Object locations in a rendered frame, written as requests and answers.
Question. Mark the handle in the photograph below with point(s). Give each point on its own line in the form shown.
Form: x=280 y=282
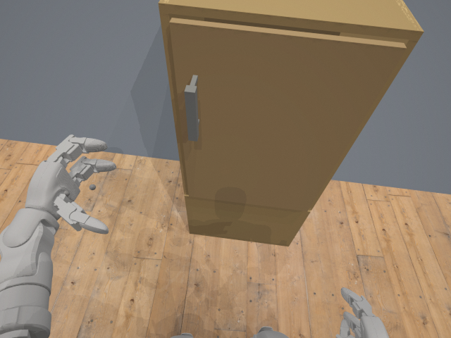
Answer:
x=191 y=106

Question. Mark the right robot shin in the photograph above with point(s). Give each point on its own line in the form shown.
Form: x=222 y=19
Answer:
x=265 y=328

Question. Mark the left robot forearm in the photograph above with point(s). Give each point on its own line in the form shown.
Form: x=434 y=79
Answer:
x=26 y=272

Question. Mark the right robot hand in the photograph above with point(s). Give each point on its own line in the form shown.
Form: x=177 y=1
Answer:
x=369 y=326

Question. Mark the cupboard door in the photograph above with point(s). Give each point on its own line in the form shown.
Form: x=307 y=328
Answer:
x=276 y=108

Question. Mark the left robot hand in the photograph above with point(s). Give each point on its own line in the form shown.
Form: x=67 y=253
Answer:
x=51 y=179

